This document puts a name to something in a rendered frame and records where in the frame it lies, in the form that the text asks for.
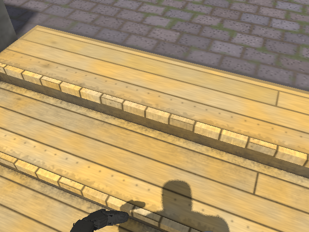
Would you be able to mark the robot left hand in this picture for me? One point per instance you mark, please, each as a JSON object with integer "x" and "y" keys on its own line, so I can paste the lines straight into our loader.
{"x": 99, "y": 219}

